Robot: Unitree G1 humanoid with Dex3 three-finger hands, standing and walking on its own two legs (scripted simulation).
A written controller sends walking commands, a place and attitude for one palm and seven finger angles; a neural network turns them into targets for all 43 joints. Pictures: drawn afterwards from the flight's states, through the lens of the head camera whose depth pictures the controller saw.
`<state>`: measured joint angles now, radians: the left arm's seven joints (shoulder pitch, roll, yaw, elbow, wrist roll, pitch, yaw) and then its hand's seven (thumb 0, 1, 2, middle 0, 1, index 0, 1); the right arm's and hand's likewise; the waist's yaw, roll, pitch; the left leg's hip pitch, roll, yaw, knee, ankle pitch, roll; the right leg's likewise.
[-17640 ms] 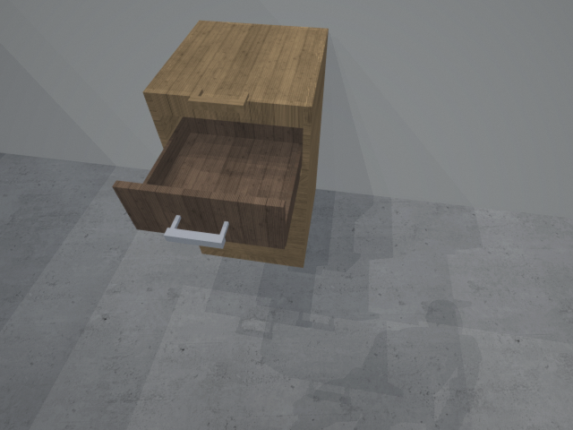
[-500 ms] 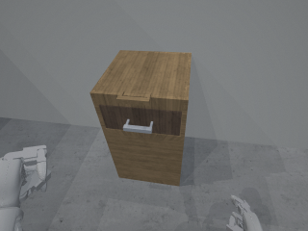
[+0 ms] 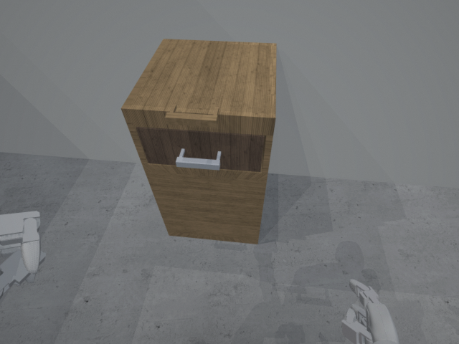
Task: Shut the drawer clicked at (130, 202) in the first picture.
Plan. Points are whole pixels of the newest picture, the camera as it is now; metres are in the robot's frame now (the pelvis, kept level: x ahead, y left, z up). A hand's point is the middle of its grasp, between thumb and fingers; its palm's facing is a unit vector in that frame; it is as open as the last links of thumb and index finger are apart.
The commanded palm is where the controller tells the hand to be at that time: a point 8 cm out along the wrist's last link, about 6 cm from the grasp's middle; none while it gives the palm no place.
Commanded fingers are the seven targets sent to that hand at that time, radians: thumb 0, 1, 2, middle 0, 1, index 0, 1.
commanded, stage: step back with the hand held close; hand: left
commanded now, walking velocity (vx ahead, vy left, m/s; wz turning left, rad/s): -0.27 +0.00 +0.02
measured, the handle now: (199, 158) +0.65 +0.14 -0.15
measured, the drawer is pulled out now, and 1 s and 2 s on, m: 0.00 0.00 0.00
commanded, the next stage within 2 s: stop stepping back and stand still in 0.88 s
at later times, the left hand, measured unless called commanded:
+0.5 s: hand out of the picture +0.14 +0.26 +0.17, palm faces +0.36 -0.77 -0.53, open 3.2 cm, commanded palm +0.07 +0.29 +0.18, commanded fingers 0.00 0.90 0.90 -1.40 -1.60 -1.40 -1.60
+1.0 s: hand out of the picture +0.02 +0.23 +0.15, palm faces +0.37 -0.81 -0.45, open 3.2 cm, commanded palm -0.07 +0.27 +0.18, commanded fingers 0.00 0.90 0.90 -1.40 -1.60 -1.40 -1.60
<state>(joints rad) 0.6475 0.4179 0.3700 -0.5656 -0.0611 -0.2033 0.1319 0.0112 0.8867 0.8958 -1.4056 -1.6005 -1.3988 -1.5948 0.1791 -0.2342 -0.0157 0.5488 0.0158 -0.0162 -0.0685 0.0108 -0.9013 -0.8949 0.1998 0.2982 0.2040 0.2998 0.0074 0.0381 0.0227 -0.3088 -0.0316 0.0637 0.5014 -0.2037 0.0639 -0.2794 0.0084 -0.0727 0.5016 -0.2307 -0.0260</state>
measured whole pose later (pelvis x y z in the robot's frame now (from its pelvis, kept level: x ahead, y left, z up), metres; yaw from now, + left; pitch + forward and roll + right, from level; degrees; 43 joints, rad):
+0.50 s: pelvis -0.06 +0.01 -0.01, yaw +2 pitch +5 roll -2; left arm 0.62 0.46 0.46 -0.62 -0.03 -0.29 0.14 0.01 0.89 0.90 -1.41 -1.60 -1.40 -1.60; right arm 0.19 -0.20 0.00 0.58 -0.01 -0.09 -0.06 0.01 -0.90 -0.89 0.20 0.30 0.21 0.30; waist 0.00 -0.02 0.03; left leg -0.49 -0.03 0.03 0.51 -0.10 0.08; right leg -0.24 0.06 0.04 0.56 -0.37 -0.01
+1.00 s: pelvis -0.18 -0.02 -0.01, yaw +4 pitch +2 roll +2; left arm 0.54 0.41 0.35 -0.55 -0.03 -0.23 0.14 0.01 0.89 0.90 -1.41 -1.60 -1.40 -1.60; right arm 0.13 -0.21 -0.05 0.61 0.01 -0.05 -0.07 0.01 -0.90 -0.89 0.20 0.30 0.20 0.30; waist 0.01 -0.07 0.06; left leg -0.35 0.00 0.03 0.52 -0.22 -0.01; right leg -0.43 0.00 0.03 0.67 -0.32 0.01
